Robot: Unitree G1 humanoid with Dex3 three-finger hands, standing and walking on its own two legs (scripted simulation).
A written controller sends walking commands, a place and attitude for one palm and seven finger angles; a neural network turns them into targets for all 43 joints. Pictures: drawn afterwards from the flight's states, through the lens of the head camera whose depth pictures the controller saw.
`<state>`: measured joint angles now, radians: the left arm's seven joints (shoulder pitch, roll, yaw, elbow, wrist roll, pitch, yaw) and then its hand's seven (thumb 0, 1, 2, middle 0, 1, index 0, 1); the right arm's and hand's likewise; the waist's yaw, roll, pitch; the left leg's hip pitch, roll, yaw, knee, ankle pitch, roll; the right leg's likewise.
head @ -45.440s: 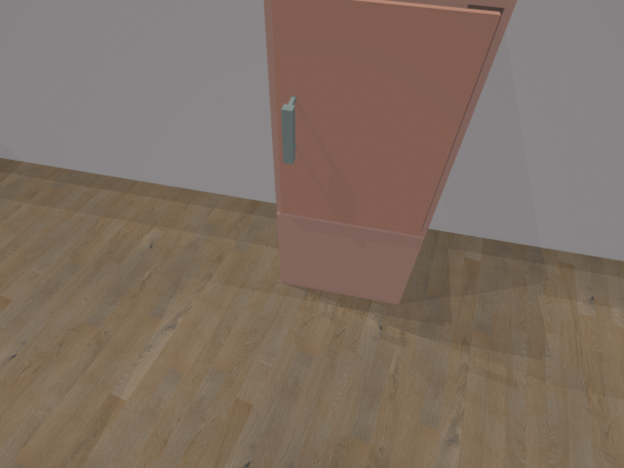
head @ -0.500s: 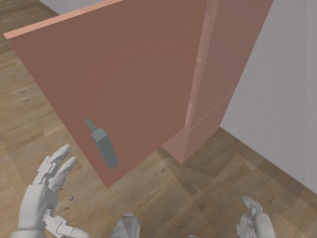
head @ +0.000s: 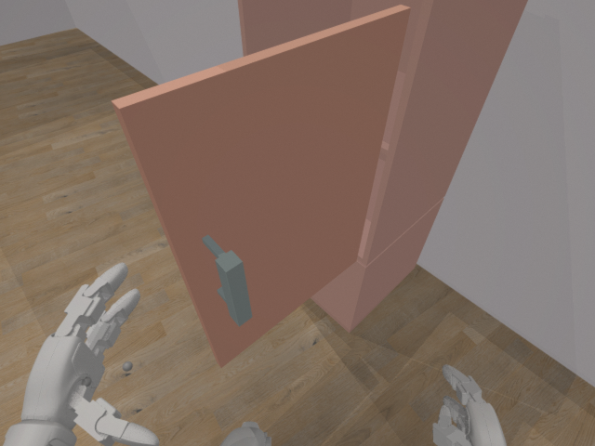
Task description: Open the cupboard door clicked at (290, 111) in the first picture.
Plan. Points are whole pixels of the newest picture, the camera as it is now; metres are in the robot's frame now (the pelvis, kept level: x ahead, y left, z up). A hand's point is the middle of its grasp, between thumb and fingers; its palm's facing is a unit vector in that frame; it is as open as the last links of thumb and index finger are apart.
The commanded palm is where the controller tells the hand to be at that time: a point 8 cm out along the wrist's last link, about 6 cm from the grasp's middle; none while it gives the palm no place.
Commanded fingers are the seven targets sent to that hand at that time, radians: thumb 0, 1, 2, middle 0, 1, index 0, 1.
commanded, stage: draw the hand back to the body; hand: left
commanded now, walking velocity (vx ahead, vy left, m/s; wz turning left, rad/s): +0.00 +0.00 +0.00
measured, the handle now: (226, 281) +0.34 +0.13 +0.04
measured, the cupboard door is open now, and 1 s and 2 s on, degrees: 88 88 88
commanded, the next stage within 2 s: step back with the hand held close in 1.18 s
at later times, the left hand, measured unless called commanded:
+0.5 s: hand (63, 305) +0.22 +0.25 +0.16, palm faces +0.35 -0.85 -0.39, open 12.8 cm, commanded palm +0.18 +0.29 +0.19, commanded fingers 0.00 0.41 0.69 -0.18 -0.30 -0.18 -0.30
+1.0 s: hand (66, 241) +0.26 +0.25 +0.21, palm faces +0.43 -0.81 -0.40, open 7.7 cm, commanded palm +0.21 +0.28 +0.23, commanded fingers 0.00 0.90 0.90 -0.20 -0.30 -0.20 -0.30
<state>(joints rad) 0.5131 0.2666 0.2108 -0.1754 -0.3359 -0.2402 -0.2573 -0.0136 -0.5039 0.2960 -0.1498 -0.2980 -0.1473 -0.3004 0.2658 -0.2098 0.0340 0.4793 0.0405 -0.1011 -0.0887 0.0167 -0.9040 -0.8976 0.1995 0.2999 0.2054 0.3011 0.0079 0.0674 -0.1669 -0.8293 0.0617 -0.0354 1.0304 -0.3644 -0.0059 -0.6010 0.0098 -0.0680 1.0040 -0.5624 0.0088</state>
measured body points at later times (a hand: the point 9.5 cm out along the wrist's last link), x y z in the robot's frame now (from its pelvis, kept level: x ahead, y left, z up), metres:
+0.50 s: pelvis +0.03 +0.01 +0.05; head +0.02 +0.00 +0.50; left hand +0.20 +0.30 +0.18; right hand +0.21 -0.21 -0.02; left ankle +0.08 +0.12 -0.67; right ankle -0.03 -0.13 -0.67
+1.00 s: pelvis +0.06 -0.01 +0.07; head +0.05 -0.04 +0.52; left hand +0.23 +0.29 +0.23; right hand +0.24 -0.25 -0.02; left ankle +0.08 +0.12 -0.67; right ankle -0.03 -0.13 -0.67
